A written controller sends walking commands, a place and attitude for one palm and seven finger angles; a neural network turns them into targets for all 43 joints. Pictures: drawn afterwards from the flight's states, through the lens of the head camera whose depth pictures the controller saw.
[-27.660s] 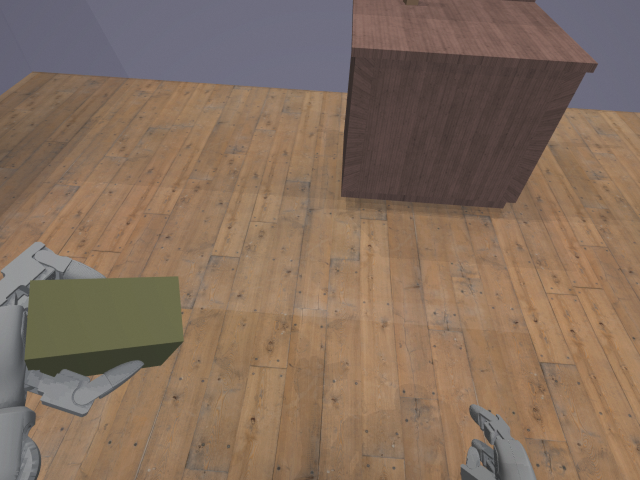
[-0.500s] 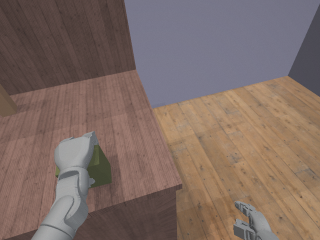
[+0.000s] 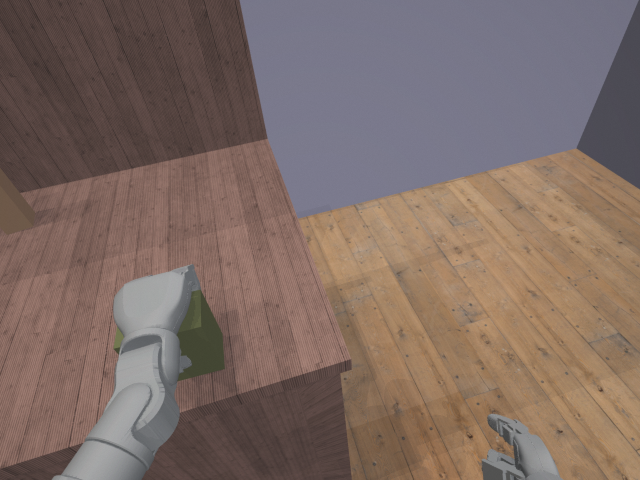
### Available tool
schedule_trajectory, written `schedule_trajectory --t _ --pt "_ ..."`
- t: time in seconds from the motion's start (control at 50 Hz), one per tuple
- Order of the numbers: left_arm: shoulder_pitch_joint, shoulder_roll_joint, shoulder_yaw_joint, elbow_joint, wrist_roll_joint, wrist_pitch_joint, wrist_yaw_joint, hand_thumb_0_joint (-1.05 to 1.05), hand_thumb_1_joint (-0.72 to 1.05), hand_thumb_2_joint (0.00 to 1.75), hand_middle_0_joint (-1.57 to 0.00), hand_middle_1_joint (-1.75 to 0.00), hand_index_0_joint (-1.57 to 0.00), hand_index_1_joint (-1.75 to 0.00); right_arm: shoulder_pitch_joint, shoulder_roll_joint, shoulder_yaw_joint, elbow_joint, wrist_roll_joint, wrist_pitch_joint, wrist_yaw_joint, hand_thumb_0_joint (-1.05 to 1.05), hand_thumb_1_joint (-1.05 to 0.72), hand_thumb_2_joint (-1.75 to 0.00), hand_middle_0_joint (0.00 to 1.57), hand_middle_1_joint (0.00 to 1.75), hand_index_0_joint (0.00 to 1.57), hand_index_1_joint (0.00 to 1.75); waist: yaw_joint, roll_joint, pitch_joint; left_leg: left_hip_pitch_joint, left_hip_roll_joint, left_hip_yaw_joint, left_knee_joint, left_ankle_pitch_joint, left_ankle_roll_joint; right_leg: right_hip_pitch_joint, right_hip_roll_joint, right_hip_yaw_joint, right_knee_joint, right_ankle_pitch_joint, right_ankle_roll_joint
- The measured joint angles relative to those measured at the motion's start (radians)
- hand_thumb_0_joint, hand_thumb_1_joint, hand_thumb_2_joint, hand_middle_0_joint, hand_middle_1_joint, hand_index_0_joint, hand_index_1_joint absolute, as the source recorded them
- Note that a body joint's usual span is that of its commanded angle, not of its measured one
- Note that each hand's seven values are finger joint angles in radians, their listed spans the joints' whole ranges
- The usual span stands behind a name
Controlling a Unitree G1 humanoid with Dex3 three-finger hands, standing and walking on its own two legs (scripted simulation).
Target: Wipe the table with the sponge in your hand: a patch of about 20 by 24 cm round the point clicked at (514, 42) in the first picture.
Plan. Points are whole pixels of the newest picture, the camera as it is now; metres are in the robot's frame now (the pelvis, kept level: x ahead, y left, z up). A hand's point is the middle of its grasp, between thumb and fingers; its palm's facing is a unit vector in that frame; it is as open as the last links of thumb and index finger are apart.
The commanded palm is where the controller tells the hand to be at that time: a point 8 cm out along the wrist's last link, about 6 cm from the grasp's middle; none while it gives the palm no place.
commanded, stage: slide across to the third lane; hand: left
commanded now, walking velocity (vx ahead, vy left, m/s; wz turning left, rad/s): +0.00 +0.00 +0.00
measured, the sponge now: (179, 346) +0.29 +0.24 +0.01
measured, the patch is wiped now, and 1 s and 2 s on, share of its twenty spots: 0.80 0.85 0.95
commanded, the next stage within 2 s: wipe forward along the third lane in 0.78 s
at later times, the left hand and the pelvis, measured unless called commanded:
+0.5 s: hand (194, 317) +0.30 +0.21 +0.06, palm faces -0.02 -0.05 -1.00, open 10.3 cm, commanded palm +0.28 +0.18 +0.10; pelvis -0.01 +0.00 +0.00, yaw +1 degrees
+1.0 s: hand (212, 311) +0.32 +0.19 +0.06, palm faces +0.00 -0.06 -1.00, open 10.3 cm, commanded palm +0.30 +0.18 +0.09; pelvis -0.01 +0.00 +0.00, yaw +0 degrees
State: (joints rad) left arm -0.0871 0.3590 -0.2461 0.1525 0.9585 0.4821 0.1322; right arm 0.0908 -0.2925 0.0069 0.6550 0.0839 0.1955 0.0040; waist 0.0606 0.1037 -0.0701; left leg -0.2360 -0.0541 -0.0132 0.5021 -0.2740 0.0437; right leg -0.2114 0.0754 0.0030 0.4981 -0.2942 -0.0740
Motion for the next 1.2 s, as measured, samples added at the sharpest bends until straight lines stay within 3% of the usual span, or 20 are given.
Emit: schedule_trajectory --t 0.16,0.42,0.64,0.9,1.2 --pt "-0.011 -0.016 -0.023 0.013 -0.002 -0.011 0.005 0.01 -0.51 1.06 -0.66 -1.37 -0.69 -1.35 -0.014 0.013 0.003 0.007 0.001 -0.001 -0.004 0.01 -0.91 -0.90 0.20 0.30 0.20 0.30 0.006 0.000 -0.002 0.007 0.001 0.001 -0.010 0.007 -0.004 0.003 0.001 0.002 -0.002 0.004 -0.002" --pt "-0.140 -0.043 -0.085 0.125 0.003 0.033 -0.005 0.01 -0.52 1.07 -0.68 -1.35 -0.71 -1.33 -0.045 0.020 0.009 0.010 0.007 0.006 -0.014 0.01 -0.91 -0.90 0.20 0.30 0.20 0.30 0.014 -0.009 0.003 -0.016 -0.004 -0.017 -0.001 0.021 -0.006 -0.013 -0.004 -0.018 0.002 0.013 -0.004" --pt "-0.210 -0.095 -0.132 0.196 0.010 0.019 0.017 0.01 -0.52 1.07 -0.68 -1.36 -0.71 -1.33 -0.028 0.032 0.009 0.017 0.010 0.023 -0.001 0.01 -0.91 -0.90 0.20 0.30 0.20 0.30 0.009 -0.012 -0.014 -0.032 -0.010 -0.012 0.010 0.021 -0.002 -0.035 -0.010 -0.015 0.025 0.007 0.000" --pt "-0.228 -0.107 -0.129 0.236 -0.001 0.061 0.042 0.01 -0.53 1.07 -0.69 -1.35 -0.72 -1.32 -0.025 0.030 0.012 0.026 0.014 0.045 0.003 0.01 -0.91 -0.90 0.20 0.30 0.20 0.30 -0.001 -0.017 -0.014 -0.028 -0.003 -0.002 0.003 0.023 -0.005 -0.035 -0.004 -0.004 0.021 0.013 -0.002" --pt "-0.343 -0.105 -0.081 0.379 0.005 0.025 0.015 0.01 -0.55 1.07 -0.72 -1.32 -0.75 -1.30 -0.031 0.023 0.022 0.030 0.015 0.031 -0.038 0.01 -0.91 -0.90 0.20 0.30 0.20 0.30 -0.011 -0.035 -0.018 -0.065 0.006 -0.008 0.014 0.030 -0.017 -0.071 0.005 -0.012 0.030 0.020 -0.014"
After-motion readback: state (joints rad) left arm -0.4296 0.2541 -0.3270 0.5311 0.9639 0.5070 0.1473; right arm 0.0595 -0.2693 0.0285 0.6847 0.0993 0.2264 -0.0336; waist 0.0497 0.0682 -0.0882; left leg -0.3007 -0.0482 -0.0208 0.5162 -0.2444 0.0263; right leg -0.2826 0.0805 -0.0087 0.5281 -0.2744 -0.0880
